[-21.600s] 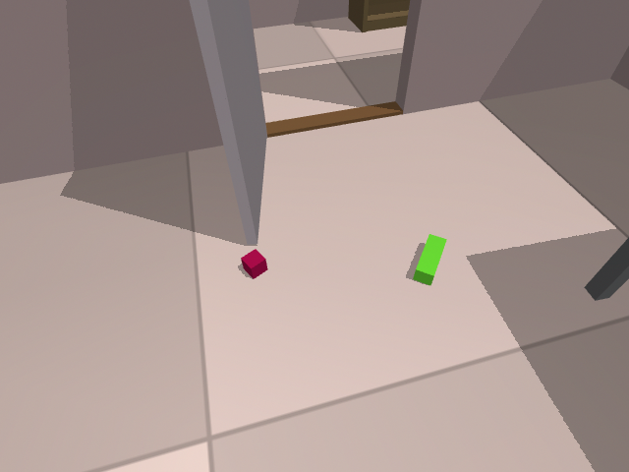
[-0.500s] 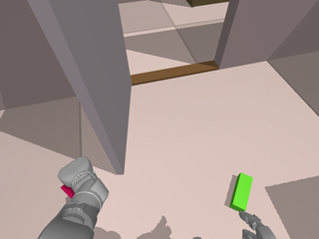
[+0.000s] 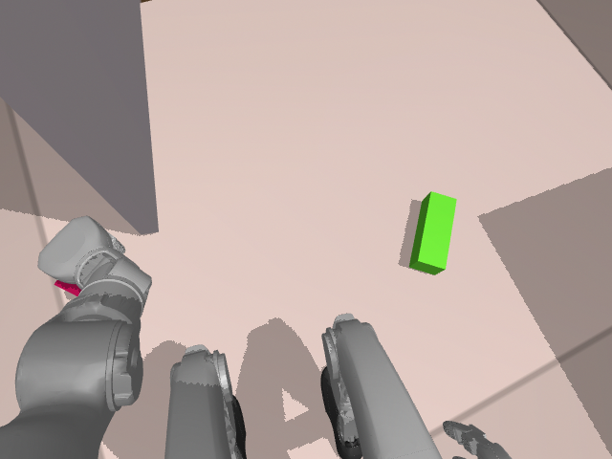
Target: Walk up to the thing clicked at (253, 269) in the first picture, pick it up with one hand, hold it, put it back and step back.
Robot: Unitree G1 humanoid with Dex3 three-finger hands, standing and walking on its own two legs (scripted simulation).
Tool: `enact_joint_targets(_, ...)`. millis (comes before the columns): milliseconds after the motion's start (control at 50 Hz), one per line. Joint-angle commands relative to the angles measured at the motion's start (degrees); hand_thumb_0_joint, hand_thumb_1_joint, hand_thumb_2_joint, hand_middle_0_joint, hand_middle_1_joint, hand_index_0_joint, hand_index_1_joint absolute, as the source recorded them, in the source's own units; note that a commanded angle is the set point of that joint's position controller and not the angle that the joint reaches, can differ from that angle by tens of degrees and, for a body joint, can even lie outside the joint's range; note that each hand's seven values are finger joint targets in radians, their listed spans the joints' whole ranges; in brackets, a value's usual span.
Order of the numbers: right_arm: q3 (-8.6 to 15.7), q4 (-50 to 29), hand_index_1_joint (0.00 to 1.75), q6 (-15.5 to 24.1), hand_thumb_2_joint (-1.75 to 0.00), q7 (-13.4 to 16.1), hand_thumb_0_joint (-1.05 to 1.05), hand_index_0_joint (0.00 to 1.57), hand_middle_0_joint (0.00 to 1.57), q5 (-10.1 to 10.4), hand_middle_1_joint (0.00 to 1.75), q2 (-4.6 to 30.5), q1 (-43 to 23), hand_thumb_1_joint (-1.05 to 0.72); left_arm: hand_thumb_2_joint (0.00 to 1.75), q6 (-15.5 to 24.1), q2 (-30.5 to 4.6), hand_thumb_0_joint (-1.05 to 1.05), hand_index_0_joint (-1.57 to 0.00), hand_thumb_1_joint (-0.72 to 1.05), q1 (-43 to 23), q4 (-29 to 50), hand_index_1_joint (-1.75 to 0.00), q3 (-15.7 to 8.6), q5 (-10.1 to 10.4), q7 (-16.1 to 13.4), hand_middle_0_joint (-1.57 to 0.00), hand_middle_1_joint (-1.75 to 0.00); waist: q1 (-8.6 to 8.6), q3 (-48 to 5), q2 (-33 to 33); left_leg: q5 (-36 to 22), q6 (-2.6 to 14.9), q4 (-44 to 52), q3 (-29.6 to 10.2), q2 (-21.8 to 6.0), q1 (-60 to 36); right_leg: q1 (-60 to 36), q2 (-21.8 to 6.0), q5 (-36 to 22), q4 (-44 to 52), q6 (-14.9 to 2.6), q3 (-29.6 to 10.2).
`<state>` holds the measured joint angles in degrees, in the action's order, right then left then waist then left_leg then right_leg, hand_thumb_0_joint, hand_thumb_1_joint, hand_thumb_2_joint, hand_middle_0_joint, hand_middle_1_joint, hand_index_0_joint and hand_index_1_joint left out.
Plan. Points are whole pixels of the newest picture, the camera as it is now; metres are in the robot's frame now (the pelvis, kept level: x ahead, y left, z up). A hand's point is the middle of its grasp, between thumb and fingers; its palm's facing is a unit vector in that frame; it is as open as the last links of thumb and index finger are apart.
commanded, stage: crouch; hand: left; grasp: from above
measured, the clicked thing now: (101, 278) +0.42 +0.26 -0.18
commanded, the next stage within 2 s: lower in 1.14 s
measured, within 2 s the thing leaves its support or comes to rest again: neither
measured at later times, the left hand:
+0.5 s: hand (131, 270) +0.45 +0.24 -0.27, palm faces -0.30 -0.30 -0.90, open 7.4 cm
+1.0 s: hand (138, 271) +0.46 +0.25 -0.33, palm faces -0.32 -0.29 -0.90, open 7.3 cm
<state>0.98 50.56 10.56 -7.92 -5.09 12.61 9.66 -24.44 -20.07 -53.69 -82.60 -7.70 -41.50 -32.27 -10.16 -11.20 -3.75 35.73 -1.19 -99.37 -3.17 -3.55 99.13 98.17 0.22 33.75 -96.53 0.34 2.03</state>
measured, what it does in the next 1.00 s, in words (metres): lowers itself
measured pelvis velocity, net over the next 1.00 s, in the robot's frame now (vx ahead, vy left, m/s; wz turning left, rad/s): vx -0.02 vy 0.00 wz -0.04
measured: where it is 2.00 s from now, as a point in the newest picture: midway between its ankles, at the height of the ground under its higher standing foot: (290, 445)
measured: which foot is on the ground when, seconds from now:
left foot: down 0.00-1.00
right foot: down 0.00-1.00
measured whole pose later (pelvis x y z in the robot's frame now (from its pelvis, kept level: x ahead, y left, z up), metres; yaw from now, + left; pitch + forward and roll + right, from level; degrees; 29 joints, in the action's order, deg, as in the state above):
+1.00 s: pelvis -0.02 +0.00 -0.19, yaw -2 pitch +35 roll -5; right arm -2.9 50.6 15.1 -13.3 -9.9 16.8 11.0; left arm -15.7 -34.9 -67.6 -96.3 -13.4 -51.8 -30.0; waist -15.6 -3.5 -3.1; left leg 38.7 -0.9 -134.8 -6.0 -1.9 131.6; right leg 129.9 0.1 36.3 -130.8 1.5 2.2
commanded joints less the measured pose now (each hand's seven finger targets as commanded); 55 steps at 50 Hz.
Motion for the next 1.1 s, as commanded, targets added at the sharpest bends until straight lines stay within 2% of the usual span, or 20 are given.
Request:
enact_joint_targets(0, 2.86, -2.63, 0.30, 1.66, -0.90, 0.19, 0.00, 0.20, 0.20, -0.08, 0.30, 10.78, 7.22, -0.91, 0.46, 1.83, -14.50, 0.00, -1.11, 0.63, -22.44, 6.99, -0.45, 1.00, -4.36, -1.94, -1.10, -0.46, -2.23, -37.30, -5.26, -8.37, 1.53, 4.66, 2.56, 2.20, -14.75, -18.08, 1.64, -8.21, 6.61, -1.85, 1.62)
enact_joint_targets(120, 2.48, -2.05, 0.30, 2.45, -0.90, -0.22, 0.00, 0.20, 0.20, -0.67, 0.30, 12.23, 7.90, -0.91, 0.51, 2.45, -14.98, 0.00, -1.04, 0.53, -23.78, 3.33, -0.49, 0.22, -4.57, -2.34, -1.03, -0.49, -3.30, -36.78, -8.01, -7.32, 1.03, 0.03, 1.14, 1.82, -13.10, -7.95, 1.28, -7.29, -0.06, -2.02, 3.29)
enact_joint_targets(160, 2.57, -1.73, 0.30, 2.81, -0.90, -0.42, 0.00, 0.20, 0.20, -0.94, 0.30, 12.65, 8.41, -0.91, 0.52, 3.33, -16.92, 0.00, -1.04, 0.54, -29.13, 7.64, -0.50, -0.61, -4.42, -2.09, -1.04, -0.50, -3.29, -39.25, -10.62, -9.32, 1.04, -2.32, 1.30, 1.89, -12.44, -6.98, 1.11, -9.57, -2.59, -2.05, 3.16)
enact_joint_targets(180, 2.28, -1.48, 0.30, 2.80, -0.90, -0.75, 0.00, 0.20, 0.20, -1.01, 0.30, 12.77, 9.20, -0.91, 0.55, 3.05, -15.21, 0.00, -1.04, 0.53, -27.11, 4.06, -0.51, -0.07, -4.73, -1.81, -1.04, -0.51, -4.22, -38.47, -9.74, -10.50, 0.90, -3.34, 1.14, 1.88, -12.01, -6.78, 0.96, -10.96, -3.80, -2.05, 3.44)
enact_joint_targets(200, 2.43, -1.71, 0.30, 2.78, -0.90, -0.83, 0.00, 0.20, 0.20, -0.95, 0.30, 13.14, 8.82, -0.91, 0.53, 3.42, -18.12, 0.00, -1.03, 0.53, -28.53, 6.63, -0.50, -0.59, -5.73, -1.52, -1.03, -0.50, -3.16, -39.80, -10.55, -10.43, 1.31, -4.65, 1.75, 2.08, -10.21, -6.64, 1.28, -10.91, -4.24, -1.96, 3.24)
enact_joint_targets(240, 2.23, -1.89, 0.30, 2.78, -0.91, -1.27, 0.00, 0.20, 0.20, -1.23, 0.30, 13.01, 9.21, -0.91, 0.53, 3.63, -17.42, 0.00, -1.04, 0.54, -26.53, 3.85, -0.50, -0.33, -6.44, -0.55, -1.04, -0.51, -4.44, -37.57, -9.27, -10.30, 1.46, -6.54, 1.80, 2.21, -8.39, -5.70, 0.92, -10.96, -5.33, -1.73, 3.11)
enact_joint_targets(300, 2.69, -1.71, 0.30, 2.91, -0.91, -1.63, 0.00, 0.20, 0.20, -1.33, 0.30, 14.50, 9.87, -0.91, 0.51, 4.45, -18.74, 0.00, -1.04, 0.53, -28.86, 4.63, -0.48, -0.92, -7.49, -0.14, -1.04, -0.48, -3.55, -39.60, -11.58, -10.39, 1.03, -7.61, 1.15, 2.06, -9.06, -2.18, 0.71, -10.50, -8.50, -2.14, 3.75)
enact_joint_targets(340, 2.47, -2.10, 0.30, 2.91, -0.91, -2.03, 0.00, 0.20, 0.20, -1.65, 0.30, 14.24, 10.27, -0.91, 0.51, 4.62, -18.29, 0.00, -1.05, 0.53, -28.85, 3.50, -0.48, -0.49, -8.17, 0.03, -1.05, -0.48, -4.47, -38.30, -10.90, -9.98, 1.18, -8.90, 1.53, 2.10, -7.10, -2.49, 1.06, -10.40, -9.26, -2.02, 3.80)
enact_joint_targets(380, 2.67, -1.81, 0.30, 3.12, -0.90, -2.21, 0.00, 0.20, 0.20, -1.70, 0.30, 15.31, 10.80, -0.91, 0.48, 4.65, -21.41, 0.00, -1.05, 0.55, -30.17, 4.03, -0.45, -2.45, -8.22, -0.47, -1.05, -0.46, -3.70, -38.97, -11.65, -9.51, 1.15, -9.57, 1.20, 2.16, -6.77, -0.29, 0.55, -9.69, -10.68, -2.03, 3.72)
enact_joint_targets(400, 2.47, -1.84, 0.30, 3.20, -0.90, -2.39, 0.00, 0.20, 0.20, -1.89, 0.30, 14.86, 10.71, -0.91, 0.48, 4.31, -19.22, 0.00, -1.05, 0.55, -29.23, 2.08, -0.45, -1.54, -8.12, -0.40, -1.05, -0.45, -4.55, -38.15, -11.14, -9.50, 1.21, -10.34, 1.48, 2.30, -6.12, 0.02, 0.72, -9.73, -11.04, -2.03, 3.75)
enact_joint_targets(520, 2.07, -1.34, 0.30, 3.84, -0.90, -3.05, 0.00, 0.20, 0.20, -2.75, 0.30, 14.96, 11.04, -0.91, 0.50, 5.45, -22.21, 0.00, -1.04, 0.54, -32.15, -0.68, -0.47, -2.22, -8.50, -0.08, -1.04, -0.47, -5.93, -35.07, -7.54, -6.52, 2.52, -15.67, 3.28, 2.73, 2.99, -0.06, 1.25, -7.25, -12.00, -1.20, 2.75)
enact_joint_targets(580, 1.82, -1.05, 0.30, 4.24, -0.90, -3.46, 0.00, 0.20, 0.20, -3.21, 0.30, 14.85, 11.29, -0.91, 0.48, 6.36, -24.92, 0.00, -1.05, 0.56, -33.16, -0.82, -0.47, -3.12, -9.14, 0.31, -1.04, -0.48, -5.66, -36.20, -7.44, -6.80, 2.70, -17.48, 3.81, 2.94, 4.47, -1.21, 1.36, -7.12, -13.07, -1.04, 2.35)
enact_joint_targets(600, 1.81, -0.86, 0.30, 4.24, -0.90, -3.47, 0.00, 0.20, 0.20, -3.16, 0.30, 15.51, 11.23, -0.91, 0.48, 6.48, -26.38, 0.00, -1.05, 0.56, -33.48, -1.25, -0.47, -3.65, -9.74, -0.06, -1.04, -0.48, -4.56, -36.83, -8.31, -6.21, 2.49, -17.52, 3.64, 2.91, 4.59, 0.21, 1.41, -6.09, -13.87, -1.29, 2.67)
enact_joint_targets(720, 1.24, 0.05, 0.30, 4.98, -0.90, -4.02, 0.00, 0.20, 0.20, -3.98, 0.30, 16.16, 11.90, -0.91, 0.50, 7.34, -25.73, 0.00, -1.07, 0.59, -35.09, -5.08, -0.47, -3.07, -10.48, -0.05, -1.07, -0.48, -7.18, -32.14, -9.61, -3.07, 2.29, -18.86, 2.51, 2.92, 5.69, 6.55, 1.55, -2.76, -16.38, -1.55, 3.97)
enact_joint_targets(780, 0.98, 0.28, 0.30, 5.20, -0.90, -4.36, 0.00, 0.20, 0.20, -4.00, 0.30, 17.21, 12.36, -0.91, 0.50, 7.59, -27.16, 0.00, -1.07, 0.59, -34.75, -5.82, -0.47, -4.10, -10.89, -0.72, -1.06, -0.48, -6.03, -33.44, -11.33, -3.99, 1.86, -19.16, 1.90, 2.87, 4.85, 8.06, 1.22, -3.71, -18.60, -1.77, 4.58)
enact_joint_targets(840, 0.38, 0.05, 0.30, 5.19, -0.90, -4.76, 0.00, 0.20, 0.20, -4.29, 0.30, 17.20, 13.27, -0.91, 0.54, 8.39, -27.13, 0.00, -1.06, 0.58, -36.68, -4.85, -0.49, -3.38, -11.25, 0.05, -1.06, -0.49, -7.95, -32.22, -10.51, -4.10, 2.13, -20.60, 1.95, 2.96, 6.28, 7.90, 1.47, -3.96, -18.91, -1.65, 4.84)
enact_joint_targets(900, -0.05, 0.19, 0.30, 5.32, -0.90, -5.12, 0.00, 0.20, 0.20, -4.32, 0.30, 17.54, 13.80, -0.91, 0.55, 8.74, -28.91, 0.00, -1.07, 0.58, -35.63, -5.10, -0.48, -4.37, -11.41, -0.37, -1.07, -0.47, -6.50, -34.16, -12.25, -5.81, 1.96, -21.58, 2.12, 2.94, 5.89, 7.48, 1.49, -5.42, -20.37, -1.76, 5.04)
enact_joint_targets(1000, -0.62, 0.18, 0.30, 5.38, -0.90, -6.00, 0.00, 0.20, 0.20, -4.78, 0.30, 18.20, 15.05, -0.91, 0.58, 9.08, -28.52, 0.00, -1.08, 0.61, -35.90, -7.25, -0.50, -4.24, -12.11, -0.45, -1.09, -0.49, -8.35, -30.59, -11.01, -5.81, 2.34, -23.35, 1.95, 2.97, 8.70, 9.01, 1.73, -5.94, -21.09, -1.56, 5.51)
enact_joint_targets(1060, -0.72, 0.08, 0.30, 5.57, -0.91, -6.35, 0.00, 0.20, 0.20, -4.72, 0.30, 18.71, 14.77, -0.91, 0.54, 9.51, -31.42, 0.00, -1.07, 0.59, -34.98, -6.39, -0.47, -5.71, -11.71, -0.64, -1.08, -0.47, -6.55, -32.52, -11.20, -5.75, 2.40, -23.81, 2.18, 3.07, 8.79, 8.07, 1.77, -5.36, -21.39, -1.51, 5.55)
enact_joint_targets(1080, -0.84, -0.09, 0.30, 5.62, -0.91, -6.57, 0.00, 0.20, 0.20, -4.74, 0.30, 18.57, 14.88, -0.92, 0.55, 9.61, -30.80, 0.00, -1.07, 0.59, -34.66, -6.17, -0.47, -5.45, -12.16, -0.65, -1.08, -0.47, -6.83, -32.80, -12.35, -6.36, 2.25, -24.00, 2.20, 3.11, 8.34, 8.20, 1.69, -5.97, -22.07, -1.62, 5.61)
